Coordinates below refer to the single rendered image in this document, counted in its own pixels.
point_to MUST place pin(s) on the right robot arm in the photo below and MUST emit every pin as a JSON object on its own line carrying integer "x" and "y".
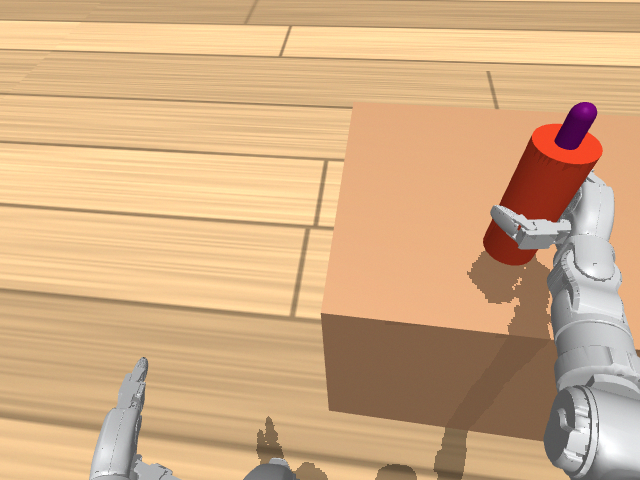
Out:
{"x": 593, "y": 432}

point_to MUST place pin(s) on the left robot hand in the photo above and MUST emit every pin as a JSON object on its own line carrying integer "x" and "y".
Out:
{"x": 116, "y": 448}

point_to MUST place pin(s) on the bottle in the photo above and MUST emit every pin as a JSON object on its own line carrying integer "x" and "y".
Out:
{"x": 557, "y": 160}

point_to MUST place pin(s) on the right robot hand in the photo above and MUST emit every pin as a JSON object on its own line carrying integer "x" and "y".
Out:
{"x": 590, "y": 212}

